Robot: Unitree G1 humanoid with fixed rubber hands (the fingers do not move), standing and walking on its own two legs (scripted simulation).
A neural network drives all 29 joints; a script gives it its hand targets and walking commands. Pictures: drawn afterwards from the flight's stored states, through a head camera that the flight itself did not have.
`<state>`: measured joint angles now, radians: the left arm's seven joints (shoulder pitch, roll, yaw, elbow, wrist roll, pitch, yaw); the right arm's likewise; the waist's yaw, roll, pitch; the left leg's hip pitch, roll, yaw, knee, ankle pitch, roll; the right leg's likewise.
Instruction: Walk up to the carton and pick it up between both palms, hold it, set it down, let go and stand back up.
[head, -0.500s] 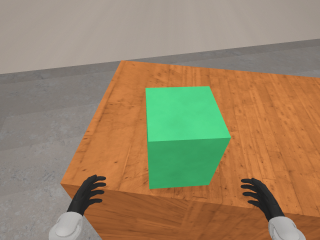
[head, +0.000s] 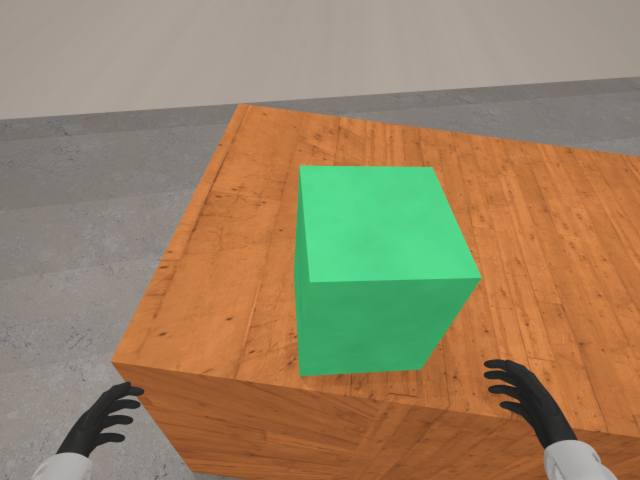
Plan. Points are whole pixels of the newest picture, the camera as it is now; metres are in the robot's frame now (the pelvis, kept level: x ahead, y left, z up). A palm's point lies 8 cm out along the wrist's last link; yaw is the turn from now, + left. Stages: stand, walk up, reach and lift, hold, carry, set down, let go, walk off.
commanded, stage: stand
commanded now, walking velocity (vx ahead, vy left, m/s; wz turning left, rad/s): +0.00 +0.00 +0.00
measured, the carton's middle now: (364, 274) +0.37 -0.04 +0.04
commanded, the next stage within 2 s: none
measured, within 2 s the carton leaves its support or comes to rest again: neither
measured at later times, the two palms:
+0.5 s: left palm (71, 460) +0.16 +0.30 -0.06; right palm (547, 426) +0.20 -0.26 +0.00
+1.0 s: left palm (68, 463) +0.16 +0.30 -0.07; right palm (547, 425) +0.20 -0.25 +0.00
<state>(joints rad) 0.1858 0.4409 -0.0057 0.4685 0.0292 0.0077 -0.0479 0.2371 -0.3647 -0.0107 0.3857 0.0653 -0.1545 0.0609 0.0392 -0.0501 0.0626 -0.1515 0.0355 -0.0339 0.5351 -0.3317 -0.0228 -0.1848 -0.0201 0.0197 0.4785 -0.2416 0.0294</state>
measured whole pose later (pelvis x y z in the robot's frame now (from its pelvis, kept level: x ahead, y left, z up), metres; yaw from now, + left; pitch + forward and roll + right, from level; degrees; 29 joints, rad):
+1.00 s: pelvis +0.00 +0.00 +0.00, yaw +0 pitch -3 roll -1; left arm 0.19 0.46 -0.01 0.55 0.03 0.00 -0.05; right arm 0.23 -0.37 -0.01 0.39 0.07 -0.13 0.05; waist 0.04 -0.05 0.06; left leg -0.15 0.03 -0.03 0.54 -0.33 -0.02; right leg -0.18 -0.02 0.02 0.48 -0.24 0.03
